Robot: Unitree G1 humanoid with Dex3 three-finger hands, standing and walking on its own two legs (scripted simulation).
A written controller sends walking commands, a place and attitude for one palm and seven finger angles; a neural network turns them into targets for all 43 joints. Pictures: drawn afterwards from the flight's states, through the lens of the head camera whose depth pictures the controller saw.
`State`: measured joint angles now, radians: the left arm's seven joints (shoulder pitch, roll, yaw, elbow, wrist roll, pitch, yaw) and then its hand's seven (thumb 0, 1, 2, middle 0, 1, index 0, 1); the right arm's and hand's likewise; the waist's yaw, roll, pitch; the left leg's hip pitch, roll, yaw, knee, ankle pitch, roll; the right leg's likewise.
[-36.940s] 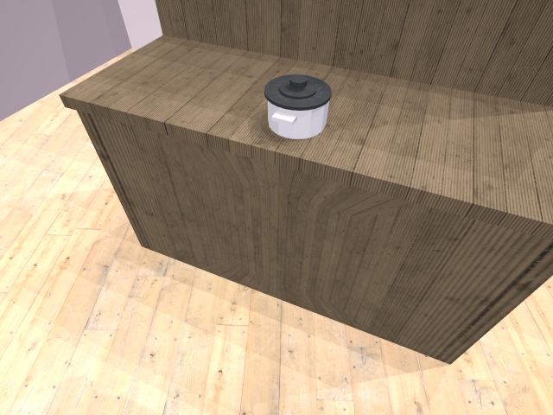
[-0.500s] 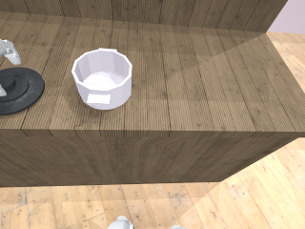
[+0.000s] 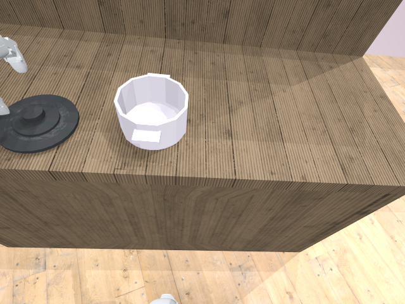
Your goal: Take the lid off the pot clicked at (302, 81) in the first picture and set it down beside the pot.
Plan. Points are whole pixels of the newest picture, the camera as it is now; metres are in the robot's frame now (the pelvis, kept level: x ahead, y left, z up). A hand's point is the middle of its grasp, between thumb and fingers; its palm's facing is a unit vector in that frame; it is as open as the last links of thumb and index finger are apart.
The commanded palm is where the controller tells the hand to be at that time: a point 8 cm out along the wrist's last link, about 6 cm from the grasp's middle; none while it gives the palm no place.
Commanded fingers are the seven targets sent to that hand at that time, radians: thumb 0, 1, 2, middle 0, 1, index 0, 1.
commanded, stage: raise the empty hand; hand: left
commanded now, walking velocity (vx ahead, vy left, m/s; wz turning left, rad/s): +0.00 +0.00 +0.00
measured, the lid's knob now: (33, 113) +0.48 +0.36 +0.05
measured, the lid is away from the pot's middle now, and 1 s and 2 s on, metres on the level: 0.25 0.25 0.25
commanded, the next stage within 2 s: draw the hand back to the body in 0.38 s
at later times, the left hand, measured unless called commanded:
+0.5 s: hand out of the picture +0.47 +0.35 +0.20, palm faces -0.31 -0.12 -0.94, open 11.0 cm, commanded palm +0.47 +0.34 +0.26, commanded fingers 0.00 -0.06 0.74 -0.39 -0.78 -0.39 -0.78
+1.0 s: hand out of the picture +0.41 +0.33 +0.19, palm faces -0.17 -0.22 -0.96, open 11.0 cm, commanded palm +0.38 +0.33 +0.26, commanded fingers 0.00 -0.06 0.74 -0.39 -0.78 -0.39 -0.78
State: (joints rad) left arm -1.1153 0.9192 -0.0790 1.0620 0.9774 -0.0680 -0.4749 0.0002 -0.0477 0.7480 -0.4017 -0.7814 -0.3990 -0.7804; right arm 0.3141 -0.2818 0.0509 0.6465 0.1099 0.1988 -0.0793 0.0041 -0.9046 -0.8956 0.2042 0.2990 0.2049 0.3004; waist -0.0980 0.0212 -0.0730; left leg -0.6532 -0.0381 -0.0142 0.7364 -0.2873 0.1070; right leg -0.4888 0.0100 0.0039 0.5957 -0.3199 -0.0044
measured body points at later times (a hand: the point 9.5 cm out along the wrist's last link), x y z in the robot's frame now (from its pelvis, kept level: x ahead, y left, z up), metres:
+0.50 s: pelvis +0.00 +0.00 +0.01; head +0.07 +0.03 +0.45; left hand +0.48 +0.35 +0.25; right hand +0.03 -0.27 -0.10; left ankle +0.04 +0.04 -0.72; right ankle -0.02 -0.18 -0.71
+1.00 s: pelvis -0.01 -0.01 +0.01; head +0.04 +0.00 +0.46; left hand +0.41 +0.34 +0.25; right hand +0.13 -0.26 -0.09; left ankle +0.04 +0.04 -0.72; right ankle -0.02 -0.18 -0.71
